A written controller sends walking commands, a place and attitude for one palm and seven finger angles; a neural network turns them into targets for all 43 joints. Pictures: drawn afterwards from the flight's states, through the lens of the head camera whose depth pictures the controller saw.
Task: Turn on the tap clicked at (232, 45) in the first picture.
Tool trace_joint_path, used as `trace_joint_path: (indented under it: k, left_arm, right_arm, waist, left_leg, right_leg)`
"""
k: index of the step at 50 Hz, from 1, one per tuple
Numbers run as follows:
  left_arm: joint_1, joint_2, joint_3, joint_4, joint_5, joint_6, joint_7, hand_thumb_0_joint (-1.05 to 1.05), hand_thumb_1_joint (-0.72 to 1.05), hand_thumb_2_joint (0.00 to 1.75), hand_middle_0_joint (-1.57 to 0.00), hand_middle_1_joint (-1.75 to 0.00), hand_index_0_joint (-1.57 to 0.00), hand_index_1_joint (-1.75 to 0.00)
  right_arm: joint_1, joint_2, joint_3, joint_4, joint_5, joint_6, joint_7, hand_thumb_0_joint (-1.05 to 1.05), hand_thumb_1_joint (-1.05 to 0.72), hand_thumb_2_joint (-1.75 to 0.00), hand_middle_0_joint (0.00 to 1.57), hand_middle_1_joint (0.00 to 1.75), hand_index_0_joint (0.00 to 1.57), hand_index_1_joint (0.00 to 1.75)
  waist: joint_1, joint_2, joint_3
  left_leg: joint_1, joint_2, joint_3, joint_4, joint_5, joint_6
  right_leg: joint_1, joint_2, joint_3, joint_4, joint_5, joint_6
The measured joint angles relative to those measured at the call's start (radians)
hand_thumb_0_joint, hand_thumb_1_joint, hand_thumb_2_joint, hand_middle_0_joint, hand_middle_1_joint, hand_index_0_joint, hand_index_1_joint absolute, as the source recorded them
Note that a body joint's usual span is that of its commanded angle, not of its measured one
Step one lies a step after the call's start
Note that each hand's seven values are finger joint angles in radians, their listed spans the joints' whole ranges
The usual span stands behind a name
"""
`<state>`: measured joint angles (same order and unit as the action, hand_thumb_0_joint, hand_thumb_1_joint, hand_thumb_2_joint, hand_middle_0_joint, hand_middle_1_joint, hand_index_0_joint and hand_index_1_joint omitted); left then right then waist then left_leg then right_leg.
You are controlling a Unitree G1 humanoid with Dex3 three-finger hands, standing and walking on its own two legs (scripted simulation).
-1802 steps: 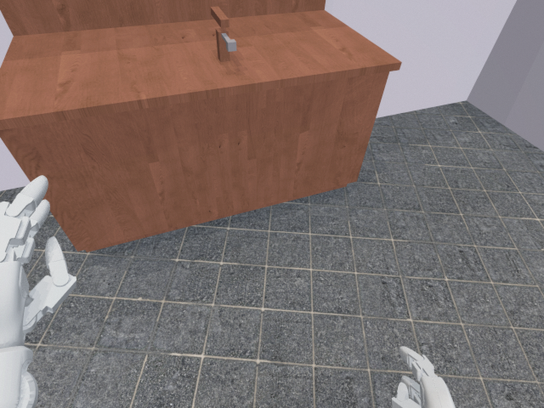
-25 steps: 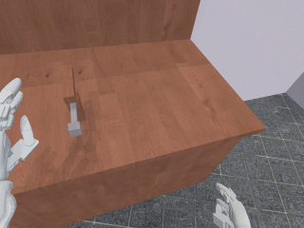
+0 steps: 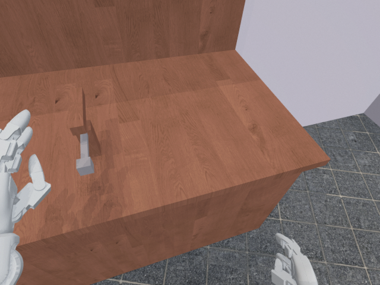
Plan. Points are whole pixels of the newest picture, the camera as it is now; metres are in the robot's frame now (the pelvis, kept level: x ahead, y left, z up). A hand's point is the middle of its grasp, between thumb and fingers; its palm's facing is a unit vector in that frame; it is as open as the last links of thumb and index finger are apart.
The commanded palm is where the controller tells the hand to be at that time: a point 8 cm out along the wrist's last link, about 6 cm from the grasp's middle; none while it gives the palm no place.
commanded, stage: shuffle to correct the standing spot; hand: left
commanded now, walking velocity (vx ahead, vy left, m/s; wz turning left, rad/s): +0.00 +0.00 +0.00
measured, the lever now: (85, 166) +0.32 +0.26 +0.06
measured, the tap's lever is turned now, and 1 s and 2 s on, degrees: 0 0 0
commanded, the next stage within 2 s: come to a stop and stand still in 0.84 s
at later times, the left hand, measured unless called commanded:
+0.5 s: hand (79, 183) +0.23 +0.20 +0.16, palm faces +0.34 -0.86 -0.37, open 7.4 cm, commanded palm +0.17 +0.24 +0.17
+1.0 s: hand (106, 188) +0.22 +0.16 +0.16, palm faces +0.33 -0.86 -0.39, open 7.4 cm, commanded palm +0.17 +0.20 +0.17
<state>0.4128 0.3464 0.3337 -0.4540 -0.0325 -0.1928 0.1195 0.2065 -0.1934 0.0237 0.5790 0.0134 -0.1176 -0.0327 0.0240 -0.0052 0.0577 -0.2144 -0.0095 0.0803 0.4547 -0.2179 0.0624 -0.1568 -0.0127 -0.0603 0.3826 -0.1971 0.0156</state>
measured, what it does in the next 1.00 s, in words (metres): shifts its weight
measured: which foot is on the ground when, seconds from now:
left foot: down 0.00-1.00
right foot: down 0.00-1.00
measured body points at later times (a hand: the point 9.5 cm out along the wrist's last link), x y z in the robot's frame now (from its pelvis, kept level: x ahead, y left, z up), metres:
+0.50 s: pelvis +0.00 -0.04 +0.00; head +0.03 -0.03 +0.45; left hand +0.20 +0.24 +0.18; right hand +0.19 -0.26 -0.07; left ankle +0.02 +0.07 -0.74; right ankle +0.01 -0.13 -0.74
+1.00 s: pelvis +0.01 -0.08 -0.01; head +0.03 -0.07 +0.44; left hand +0.20 +0.20 +0.18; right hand +0.17 -0.32 -0.09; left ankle +0.02 +0.07 -0.74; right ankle +0.01 -0.13 -0.74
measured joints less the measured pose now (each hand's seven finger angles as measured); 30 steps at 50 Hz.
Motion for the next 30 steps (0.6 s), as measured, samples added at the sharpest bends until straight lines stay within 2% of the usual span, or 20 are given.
trace_joint_path:
  k: [16,30]
  left_arm:
    - [-0.007,0.016,0.011,-0.011,-0.023,0.029,-0.008,0.01,0.89,0.9,-0.21,-0.3,-0.21,-0.3]
    - [0.03,0.037,0.021,-0.057,-0.048,0.046,-0.031,0.01,0.89,0.9,-0.21,-0.3,-0.21,-0.3]
  right_arm:
    - [-0.009,0.007,-0.005,-0.021,0.005,0.017,0.001,0.01,-0.9,-0.9,0.2,0.3,0.2,0.3]
    - [-0.011,0.004,-0.017,-0.036,0.005,0.028,0.004,0.01,-0.9,-0.9,0.21,0.3,0.2,0.3]
  waist:
    - [-0.004,-0.019,0.004]
    - [-0.009,0.0,0.006]
  left_leg:
    - [0.0,0.024,-0.006,-0.016,0.008,-0.03]
    - [-0.042,0.077,-0.024,0.043,-0.019,-0.076]
  right_leg:
    - [-0.007,0.025,-0.004,-0.004,-0.002,-0.028]
    - [-0.041,0.075,-0.019,0.036,-0.024,-0.076]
